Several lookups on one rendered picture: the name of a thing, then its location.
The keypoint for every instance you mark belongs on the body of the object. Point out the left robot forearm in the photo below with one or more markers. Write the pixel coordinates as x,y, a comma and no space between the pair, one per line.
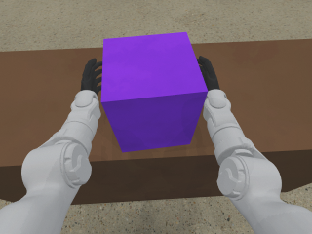
81,124

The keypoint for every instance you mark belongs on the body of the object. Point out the pedestal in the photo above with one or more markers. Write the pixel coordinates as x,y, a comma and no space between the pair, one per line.
269,86

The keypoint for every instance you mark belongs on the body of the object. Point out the robot right upper arm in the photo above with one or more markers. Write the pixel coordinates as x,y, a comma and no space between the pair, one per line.
254,185

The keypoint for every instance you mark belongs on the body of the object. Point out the left robot hand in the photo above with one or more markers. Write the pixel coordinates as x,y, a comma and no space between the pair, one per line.
89,81

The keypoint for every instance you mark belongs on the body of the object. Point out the robot left upper arm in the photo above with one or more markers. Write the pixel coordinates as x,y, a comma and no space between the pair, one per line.
52,176

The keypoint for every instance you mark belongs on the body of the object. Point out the right robot hand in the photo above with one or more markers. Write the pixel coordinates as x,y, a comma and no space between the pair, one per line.
208,73

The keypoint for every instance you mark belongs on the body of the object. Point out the carton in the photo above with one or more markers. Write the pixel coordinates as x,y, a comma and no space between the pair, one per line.
152,90

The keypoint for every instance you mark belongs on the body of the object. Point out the right robot forearm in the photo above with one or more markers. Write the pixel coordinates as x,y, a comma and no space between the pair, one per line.
225,132

